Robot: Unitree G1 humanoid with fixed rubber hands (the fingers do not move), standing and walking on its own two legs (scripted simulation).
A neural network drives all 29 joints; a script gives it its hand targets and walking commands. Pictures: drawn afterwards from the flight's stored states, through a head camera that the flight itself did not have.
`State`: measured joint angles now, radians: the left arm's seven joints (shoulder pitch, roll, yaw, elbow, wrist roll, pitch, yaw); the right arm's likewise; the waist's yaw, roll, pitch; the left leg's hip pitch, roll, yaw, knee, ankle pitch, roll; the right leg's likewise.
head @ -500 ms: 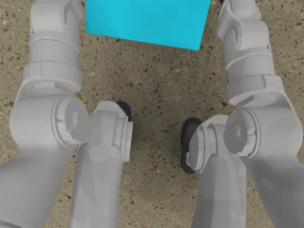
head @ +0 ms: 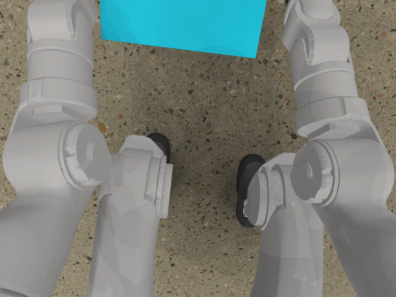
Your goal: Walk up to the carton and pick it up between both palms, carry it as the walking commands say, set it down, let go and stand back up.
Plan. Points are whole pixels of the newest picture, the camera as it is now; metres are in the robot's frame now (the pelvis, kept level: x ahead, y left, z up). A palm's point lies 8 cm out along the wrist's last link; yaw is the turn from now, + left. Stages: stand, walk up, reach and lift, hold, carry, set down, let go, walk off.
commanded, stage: set down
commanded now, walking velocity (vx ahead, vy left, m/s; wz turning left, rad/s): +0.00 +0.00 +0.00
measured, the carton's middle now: out of the picture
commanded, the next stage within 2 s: none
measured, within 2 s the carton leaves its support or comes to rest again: rests again in 0.74 s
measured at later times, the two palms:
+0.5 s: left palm out of the picture +0.54 +0.23 -0.17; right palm out of the picture +0.56 -0.07 -0.19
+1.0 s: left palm out of the picture +0.51 +0.23 -0.20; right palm out of the picture +0.55 -0.13 -0.20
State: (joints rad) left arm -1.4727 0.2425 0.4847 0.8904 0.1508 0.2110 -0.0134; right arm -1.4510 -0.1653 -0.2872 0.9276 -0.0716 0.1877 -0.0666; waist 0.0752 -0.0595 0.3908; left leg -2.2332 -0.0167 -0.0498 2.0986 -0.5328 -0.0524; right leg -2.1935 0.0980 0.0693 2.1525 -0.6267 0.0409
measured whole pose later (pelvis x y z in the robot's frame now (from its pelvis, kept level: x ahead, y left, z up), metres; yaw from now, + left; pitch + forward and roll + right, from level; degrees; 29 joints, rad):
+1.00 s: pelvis -0.01 +0.00 -0.01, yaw +0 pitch +37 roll +1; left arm -1.44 0.31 0.34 1.08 -0.03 0.06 0.07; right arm -1.46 -0.35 -0.12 1.05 0.09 0.09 -0.12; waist 0.08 -0.02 0.42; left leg -2.24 -0.02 -0.05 2.11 -0.51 -0.06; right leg -2.20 0.10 0.07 2.17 -0.61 0.07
